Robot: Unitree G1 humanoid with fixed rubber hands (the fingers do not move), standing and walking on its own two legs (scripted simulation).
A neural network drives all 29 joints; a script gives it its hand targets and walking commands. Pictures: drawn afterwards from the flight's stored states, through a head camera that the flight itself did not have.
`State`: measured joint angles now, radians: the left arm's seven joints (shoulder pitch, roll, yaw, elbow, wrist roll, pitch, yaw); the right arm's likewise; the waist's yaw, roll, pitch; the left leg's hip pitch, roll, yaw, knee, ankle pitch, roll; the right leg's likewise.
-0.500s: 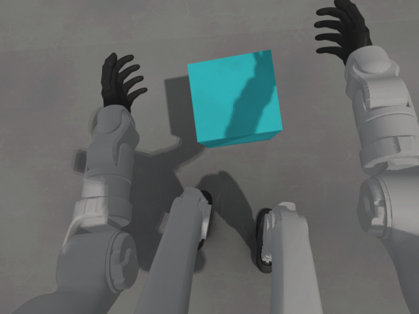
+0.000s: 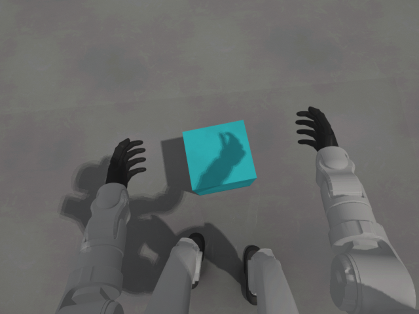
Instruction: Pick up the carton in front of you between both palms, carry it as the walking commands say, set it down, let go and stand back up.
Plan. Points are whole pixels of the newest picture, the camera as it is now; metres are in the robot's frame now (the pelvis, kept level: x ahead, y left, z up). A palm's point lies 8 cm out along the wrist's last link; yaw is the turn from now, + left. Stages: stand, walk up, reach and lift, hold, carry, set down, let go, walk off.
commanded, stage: let go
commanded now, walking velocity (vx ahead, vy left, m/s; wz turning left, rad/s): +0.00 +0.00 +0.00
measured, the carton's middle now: (219, 161) +0.48 +0.05 -0.55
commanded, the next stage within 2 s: stand in 1.08 s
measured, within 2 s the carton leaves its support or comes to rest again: neither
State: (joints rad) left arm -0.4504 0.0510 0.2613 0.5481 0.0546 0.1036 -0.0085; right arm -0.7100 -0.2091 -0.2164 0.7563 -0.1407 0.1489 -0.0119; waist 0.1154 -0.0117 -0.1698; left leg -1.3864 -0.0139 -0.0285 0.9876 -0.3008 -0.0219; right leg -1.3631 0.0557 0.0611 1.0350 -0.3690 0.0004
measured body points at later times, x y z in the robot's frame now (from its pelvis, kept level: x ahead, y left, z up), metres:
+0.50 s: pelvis +0.07 +0.02 +0.09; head +0.15 +0.00 +0.53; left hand +0.24 +0.25 +0.02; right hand +0.31 -0.20 +0.00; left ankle +0.06 +0.13 -0.64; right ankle +0.03 -0.11 -0.64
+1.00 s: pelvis +0.07 +0.00 +0.10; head +0.07 +0.00 +0.55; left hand +0.24 +0.24 +0.03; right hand +0.24 -0.23 +0.02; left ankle +0.06 +0.13 -0.64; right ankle +0.03 -0.11 -0.64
